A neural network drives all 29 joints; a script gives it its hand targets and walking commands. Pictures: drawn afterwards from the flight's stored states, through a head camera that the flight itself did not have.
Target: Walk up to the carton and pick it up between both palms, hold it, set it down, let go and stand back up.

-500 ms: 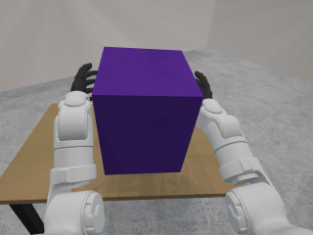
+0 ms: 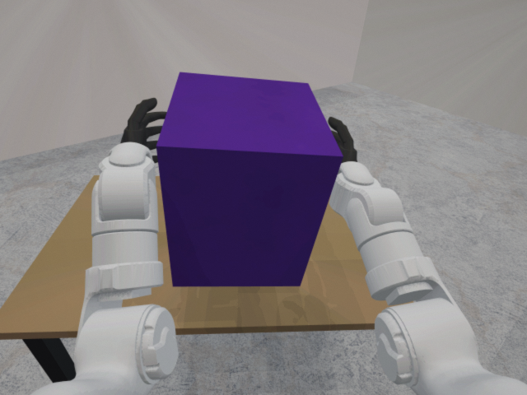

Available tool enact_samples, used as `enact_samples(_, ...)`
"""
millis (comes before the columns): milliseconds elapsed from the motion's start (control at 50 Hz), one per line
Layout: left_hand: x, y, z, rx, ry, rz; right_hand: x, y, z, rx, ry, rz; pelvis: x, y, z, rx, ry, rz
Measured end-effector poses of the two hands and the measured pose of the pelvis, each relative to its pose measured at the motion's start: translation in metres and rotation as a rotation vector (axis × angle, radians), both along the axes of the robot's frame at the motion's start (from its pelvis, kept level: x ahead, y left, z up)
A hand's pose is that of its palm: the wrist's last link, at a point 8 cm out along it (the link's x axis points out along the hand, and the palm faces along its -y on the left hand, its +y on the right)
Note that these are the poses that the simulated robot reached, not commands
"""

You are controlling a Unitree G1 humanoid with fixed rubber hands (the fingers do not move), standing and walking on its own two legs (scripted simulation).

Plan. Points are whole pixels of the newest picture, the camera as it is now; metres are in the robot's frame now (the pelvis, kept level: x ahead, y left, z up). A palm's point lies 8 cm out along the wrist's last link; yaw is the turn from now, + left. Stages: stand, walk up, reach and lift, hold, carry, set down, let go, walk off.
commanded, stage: hold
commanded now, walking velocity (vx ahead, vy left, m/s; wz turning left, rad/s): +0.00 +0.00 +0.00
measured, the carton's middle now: (241, 182) +0.39 +0.01 +0.20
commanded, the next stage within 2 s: none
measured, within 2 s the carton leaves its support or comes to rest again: neither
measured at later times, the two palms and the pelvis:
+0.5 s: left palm (135, 153) +0.37 +0.16 +0.26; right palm (337, 166) +0.37 -0.13 +0.24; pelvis +0.01 +0.00 +0.00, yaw +0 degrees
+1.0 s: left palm (139, 154) +0.36 +0.15 +0.26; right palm (343, 168) +0.36 -0.14 +0.24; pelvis +0.00 +0.00 +0.00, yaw +0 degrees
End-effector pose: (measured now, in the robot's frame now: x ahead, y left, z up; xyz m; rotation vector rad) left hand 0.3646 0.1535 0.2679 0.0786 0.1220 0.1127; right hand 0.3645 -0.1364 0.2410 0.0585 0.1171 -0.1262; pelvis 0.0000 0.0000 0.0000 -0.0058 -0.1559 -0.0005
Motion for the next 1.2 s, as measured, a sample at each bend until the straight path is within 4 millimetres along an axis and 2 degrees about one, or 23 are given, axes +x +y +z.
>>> enact_samples(240, 0.0, 0.006, -0.009, -0.023, -0.013, 0.001, 0.002, 0.006, -0.001, -0.021, -0.011, 0.004, 0.003, 0.0, 0.0, -0.003, 0.004, -0.001)
enact_samples(540, 0.01, 0.003, -0.007, -0.003, -0.01, -0.003, 0.01, 0.003, -0.002, -0.012, -0.007, 0.0, 0.01, 0.005, 0.0, -0.003, 0.012, -0.001)
enact_samples(820, 0.002, -0.003, -0.018, -0.02, -0.007, -0.011, 0.0, -0.004, -0.008, -0.012, -0.001, -0.008, 0.01, -0.001, 0.0, -0.004, -0.004, -0.002)
enact_samples(1060, 0.001, -0.001, 0.002, -0.013, -0.021, 0.001, 0.002, -0.002, 0.005, 0.0, -0.013, -0.001, 0.004, -0.003, 0.0, 0.001, 0.013, -0.002)
enact_samples(1200, 0.005, 0.002, 0.001, -0.01, -0.01, -0.004, 0.006, 0.002, 0.007, -0.009, -0.001, -0.001, 0.005, -0.002, 0.0, 0.0, 0.016, 0.003)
